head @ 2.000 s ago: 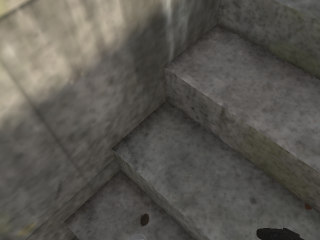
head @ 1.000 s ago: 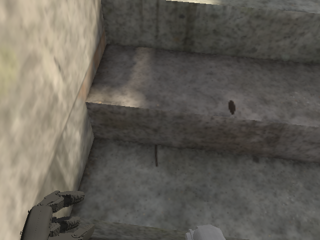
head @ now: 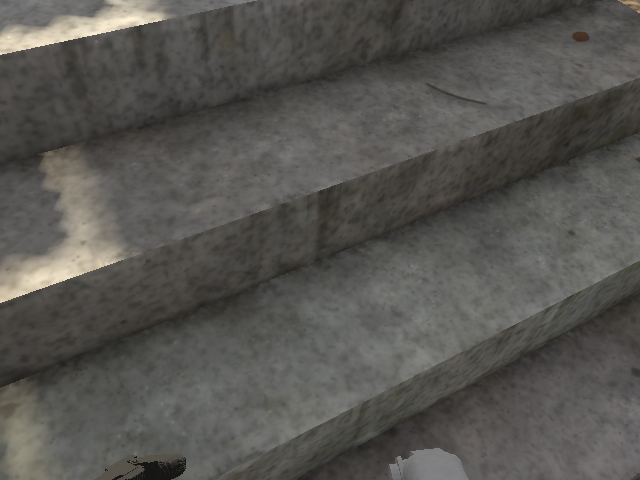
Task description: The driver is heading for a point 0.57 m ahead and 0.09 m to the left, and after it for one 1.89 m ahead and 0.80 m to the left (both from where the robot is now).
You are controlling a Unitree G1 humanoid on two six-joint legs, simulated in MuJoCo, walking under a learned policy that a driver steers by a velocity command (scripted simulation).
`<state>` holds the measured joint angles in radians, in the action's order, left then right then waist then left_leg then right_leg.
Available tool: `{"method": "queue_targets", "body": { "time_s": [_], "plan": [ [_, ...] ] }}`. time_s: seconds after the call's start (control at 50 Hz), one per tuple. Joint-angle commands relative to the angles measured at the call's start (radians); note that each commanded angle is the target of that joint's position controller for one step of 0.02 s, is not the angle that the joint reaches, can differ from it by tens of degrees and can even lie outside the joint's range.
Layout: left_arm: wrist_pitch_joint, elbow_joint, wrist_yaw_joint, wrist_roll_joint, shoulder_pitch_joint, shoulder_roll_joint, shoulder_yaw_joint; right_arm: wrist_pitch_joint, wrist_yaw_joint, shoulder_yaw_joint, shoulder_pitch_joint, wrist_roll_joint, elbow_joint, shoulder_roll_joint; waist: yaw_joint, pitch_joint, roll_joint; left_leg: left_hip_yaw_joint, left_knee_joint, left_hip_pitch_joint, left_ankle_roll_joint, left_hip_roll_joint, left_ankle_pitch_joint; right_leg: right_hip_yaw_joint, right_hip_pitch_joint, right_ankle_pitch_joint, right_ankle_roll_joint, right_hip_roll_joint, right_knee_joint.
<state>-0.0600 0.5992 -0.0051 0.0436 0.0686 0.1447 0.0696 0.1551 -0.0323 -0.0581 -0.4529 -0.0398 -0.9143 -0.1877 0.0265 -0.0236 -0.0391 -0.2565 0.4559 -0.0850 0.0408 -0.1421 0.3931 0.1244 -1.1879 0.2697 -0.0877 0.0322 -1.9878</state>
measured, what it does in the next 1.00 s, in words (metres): climbs, turning left: right foot 0.18 m higher, then left foot 0.18 m higher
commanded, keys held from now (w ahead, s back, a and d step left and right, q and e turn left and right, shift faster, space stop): w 0.14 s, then w+q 0.86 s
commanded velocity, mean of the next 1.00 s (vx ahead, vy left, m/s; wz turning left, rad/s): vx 0.50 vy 0.00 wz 0.27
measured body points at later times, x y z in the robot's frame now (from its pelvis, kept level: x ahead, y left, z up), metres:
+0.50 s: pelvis +0.34 -0.12 +0.18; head +0.33 -0.13 +0.63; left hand +0.35 +0.12 +0.04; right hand +0.57 -0.32 +0.11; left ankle +0.36 +0.00 -0.21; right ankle +0.34 -0.20 -0.55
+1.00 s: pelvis +0.61 -0.07 +0.34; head +0.60 -0.07 +0.79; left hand +0.79 +0.16 +0.31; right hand +0.69 -0.32 +0.20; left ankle +0.56 -0.05 -0.37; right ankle +0.69 -0.20 -0.12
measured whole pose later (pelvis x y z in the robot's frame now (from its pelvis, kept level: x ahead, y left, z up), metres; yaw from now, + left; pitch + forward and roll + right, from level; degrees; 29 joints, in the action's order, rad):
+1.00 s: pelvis +0.61 -0.07 +0.34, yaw +19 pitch +3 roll +0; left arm 0.08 0.52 0.01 0.07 0.07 0.07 -0.03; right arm 0.06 -0.01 -0.06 -0.43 -0.01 -0.93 -0.21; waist 0.02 -0.08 -0.01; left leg 0.03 0.74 -0.34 -0.16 0.20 0.43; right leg 0.06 -1.10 0.10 -0.06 -0.06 -1.99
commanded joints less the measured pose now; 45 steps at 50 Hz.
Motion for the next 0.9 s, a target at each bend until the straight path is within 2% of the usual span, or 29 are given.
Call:
{"method": "queue_targets", "body": {
  "time_s": [0.02,0.08,0.12,0.14,0.16,0.18,0.2,0.22,0.24,0.26,0.28,0.32,0.34,0.38,0.42,0.46,0.5,0.54,0.6,0.64,0.68,0.7,0.74,0.76,0.78,0.8,0.82,0.86,0.9],
  "plan": [
    [0.022,-0.161,-0.001,0.005,-0.303,-0.003,-0.007,0.011,-0.016,-0.034,-0.133,-0.014,-0.006,-0.143,0.053,0.123,0.168,0.223,-0.304,0.305,-0.189,-0.252,-0.153,-0.002,-0.402,0.212,-0.035,-0.046,-0.077],
    [0.056,-0.238,-0.004,-0.015,-0.462,-0.062,-0.059,-0.005,-0.012,-0.027,-0.191,-0.014,-0.078,-0.117,0.078,0.172,0.173,0.160,-0.412,0.485,-0.160,-0.251,-0.159,-0.068,-0.623,0.466,-0.062,-0.100,0.018],
    [0.051,-0.302,-0.020,-0.014,-0.504,-0.060,-0.072,-0.028,-0.015,-0.011,-0.178,0.018,-0.111,-0.062,0.047,0.207,0.188,0.079,-0.541,0.360,-0.162,-0.208,-0.354,-0.182,-0.425,0.417,-0.079,-0.199,0.253],
    [0.047,-0.263,-0.049,-0.055,-0.369,-0.089,-0.101,-0.047,-0.016,0.000,-0.068,0.055,-0.074,-0.064,-0.022,0.159,0.105,-0.026,-0.630,0.089,-0.178,-0.144,-0.634,-0.304,0.055,0.187,-0.117,-0.191,0.623],
    [0.052,-0.215,-0.045,-0.046,-0.267,-0.039,-0.074,-0.038,-0.008,0.001,-0.078,0.075,-0.064,-0.102,-0.031,0.007,0.066,0.015,-0.515,-0.103,-0.226,-0.149,-1.339,-0.452,0.592,0.070,-0.112,-0.039,0.684],
    [0.051,-0.130,-0.029,-0.052,0.098,-0.007,-0.040,0.001,0.015,-0.023,-0.064,0.075,-0.031,-0.252,-0.182,-0.221,0.251,0.063,-0.221,-0.097,-0.208,-0.188,-1.968,-0.375,0.994,-0.014,-0.108,0.066,0.661],
    [0.033,-0.085,-0.013,-0.053,0.344,0.069,0.003,0.041,0.049,-0.080,0.016,0.126,0.021,-0.429,-0.360,-0.419,0.362,0.097,0.093,-0.019,-0.152,-0.141,-2.055,-0.224,1.188,-0.063,-0.101,0.073,0.894],
    [0.045,-0.027,-0.004,-0.016,0.422,0.179,0.038,0.064,0.087,-0.071,0.014,0.169,0.074,-0.339,-0.356,-0.505,0.256,0.206,0.432,-0.337,-0.085,-0.035,-1.453,0.208,1.459,-0.103,-0.135,-0.072,1.130],
    [0.062,-0.018,0.002,0.004,0.350,0.339,0.083,0.045,0.115,-0.049,-0.010,0.158,0.132,-0.215,-0.263,-0.674,-0.155,0.280,1.080,-0.447,-0.030,0.197,-0.194,0.678,1.498,-0.395,-0.166,-0.431,1.432],
    [0.074,-0.028,-0.011,0.020,0.268,0.343,0.088,0.043,0.098,-0.047,-0.050,0.111,0.121,-0.143,-0.205,-0.745,-0.099,0.552,1.476,-0.445,-0.050,0.221,-0.255,0.682,1.377,-0.411,-0.125,-0.451,1.486],
    [0.089,0.010,-0.030,0.018,0.164,0.327,0.079,0.027,0.082,-0.033,0.013,0.083,0.185,-0.058,-0.114,-0.626,-0.076,0.439,1.558,-0.510,-0.061,0.160,-0.347,0.586,1.219,-0.083,-0.130,-0.440,1.529],
    [0.123,0.117,-0.027,-0.014,0.093,0.132,0.028,0.004,0.057,-0.005,0.155,0.023,0.246,0.036,-0.028,-0.244,-0.078,0.385,1.591,-0.676,-0.122,0.087,-0.455,0.369,0.915,0.086,-0.102,-0.363,1.487],
    [0.131,0.165,-0.020,-0.008,0.088,0.069,0.004,-0.025,0.043,0.018,0.143,0.015,0.250,0.079,0.028,-0.112,-0.067,0.387,1.602,-0.716,-0.133,0.078,-0.383,0.224,0.791,0.060,-0.087,-0.313,1.471],
    [0.162,0.237,-0.013,-0.001,0.177,-0.011,-0.021,-0.066,0.033,0.036,0.156,0.031,0.248,0.101,0.028,-0.024,-0.020,0.390,1.696,-0.853,-0.152,0.119,-0.297,0.114,0.769,-0.027,-0.079,-0.330,1.546],
    [0.193,0.284,-0.022,-0.015,0.236,0.002,-0.030,-0.106,0.019,0.041,0.214,0.034,0.265,0.120,0.036,0.078,0.035,0.409,1.711,-1.000,-0.140,0.142,-0.213,0.020,0.753,-0.111,-0.034,-0.361,1.638],
    [0.210,0.327,-0.024,-0.003,0.272,0.027,-0.034,-0.129,-0.004,0.046,0.277,0.047,0.284,0.141,0.034,0.108,0.017,0.362,1.889,-1.136,-0.152,0.207,-0.189,-0.081,0.769,-0.131,-0.034,-0.358,1.716],
    [0.215,0.364,-0.028,0.004,0.292,0.072,-0.032,-0.143,-0.011,0.057,0.361,0.029,0.330,0.163,0.056,0.088,-0.010,0.333,2.061,-1.299,-0.191,0.229,-0.167,-0.151,0.875,-0.054,-0.031,-0.333,1.747],
    [0.209,0.367,-0.029,-0.007,0.282,0.070,-0.038,-0.147,-0.009,0.067,0.422,0.034,0.362,0.146,0.085,0.097,0.061,0.294,1.848,-1.273,-0.197,0.215,-0.222,-0.270,0.846,-0.029,0.046,-0.260,1.769],
    [0.208,0.396,0.019,-0.030,0.398,0.116,-0.040,-0.179,-0.003,0.076,0.625,0.033,0.429,0.111,0.001,0.096,0.016,0.126,1.543,-1.196,-0.172,0.193,-0.189,-0.318,0.885,-0.186,0.004,-0.271,1.956],
    [0.203,0.393,0.052,-0.031,0.415,0.195,-0.024,-0.185,0.000,0.075,0.600,0.018,0.439,0.104,0.001,0.019,-0.051,0.111,1.433,-1.162,-0.185,0.121,-0.014,-0.366,1.141,-0.555,-0.027,-0.286,1.948],
    [0.192,0.337,0.074,-0.064,0.339,0.174,-0.036,-0.186,0.005,0.076,0.458,0.063,0.344,0.099,0.063,-0.054,-0.041,-0.008,1.128,-0.790,-0.231,0.173,0.056,-0.508,1.106,-1.246,-0.039,-0.244,1.821],
    [0.198,0.303,0.083,-0.086,0.332,0.228,-0.025,-0.189,0.003,0.077,0.402,0.075,0.322,0.089,0.077,-0.104,-0.096,-0.034,0.995,-0.629,-0.236,0.200,0.069,-0.470,1.103,-1.589,-0.078,-0.297,1.748],
    [0.184,0.245,0.057,-0.113,0.283,0.305,-0.001,-0.174,-0.014,0.045,0.161,0.061,0.253,0.007,0.133,-0.275,-0.208,-0.001,0.831,-0.373,-0.246,0.302,0.247,-0.415,1.217,-2.024,-0.127,-0.377,1.396],
    [0.169,0.221,0.037,-0.102,0.287,0.301,0.001,-0.158,0.000,0.016,0.130,0.057,0.245,-0.032,0.149,-0.287,-0.202,0.107,0.598,-0.288,-0.261,0.342,0.268,-0.409,1.192,-1.769,-0.107,-0.336,1.149],
    [0.185,0.142,0.006,-0.048,0.266,0.214,0.001,-0.160,-0.001,-0.019,0.182,0.037,0.273,-0.144,0.105,-0.206,-0.005,0.665,0.316,-0.226,-0.363,0.176,0.403,-0.335,0.831,-1.050,-0.032,-0.225,0.769],
    [0.184,0.044,-0.039,-0.005,0.092,0.184,0.009,-0.184,-0.009,-0.059,0.205,0.041,0.257,-0.219,0.114,-0.192,0.134,1.312,-0.147,-0.190,-0.443,0.063,0.672,-0.136,0.460,-0.182,0.042,0.015,0.335],
    [0.189,-0.025,-0.056,0.041,0.099,0.070,-0.014,-0.178,-0.005,-0.050,0.290,0.028,0.274,-0.197,0.031,-0.102,0.096,1.363,-0.253,-0.274,-0.406,0.003,0.634,0.001,0.299,-0.186,0.062,0.007,0.024],
    [0.193,-0.075,-0.036,0.029,0.108,-0.004,-0.052,-0.131,-0.005,-0.021,0.212,0.010,0.160,-0.078,-0.049,0.074,-0.026,1.066,-0.111,-0.440,-0.328,0.029,0.379,-0.034,0.187,-0.226,0.039,-0.039,-0.066],
    [0.169,-0.091,0.002,0.020,0.115,-0.051,-0.081,-0.088,0.013,-0.001,0.208,0.000,0.091,-0.008,-0.087,0.101,-0.042,0.804,-0.041,-0.471,-0.283,0.097,0.107,-0.047,0.109,-0.218,0.019,-0.053,-0.174]
  ]
}}
Velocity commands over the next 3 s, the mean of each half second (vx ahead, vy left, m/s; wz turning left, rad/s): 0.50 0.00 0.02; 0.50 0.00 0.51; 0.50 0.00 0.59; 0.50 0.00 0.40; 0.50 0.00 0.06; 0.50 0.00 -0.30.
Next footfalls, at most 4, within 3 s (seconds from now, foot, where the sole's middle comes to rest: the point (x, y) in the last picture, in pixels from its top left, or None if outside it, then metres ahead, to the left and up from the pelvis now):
0.20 right None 0.38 -0.21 -0.59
0.76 left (343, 343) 0.60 -0.05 -0.40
1.24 right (363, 107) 1.00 -0.09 -0.22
1.74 left None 1.07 0.32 -0.03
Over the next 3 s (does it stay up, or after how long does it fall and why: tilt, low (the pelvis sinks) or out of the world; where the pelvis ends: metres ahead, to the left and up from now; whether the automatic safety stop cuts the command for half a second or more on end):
stays up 1.50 0.67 0.93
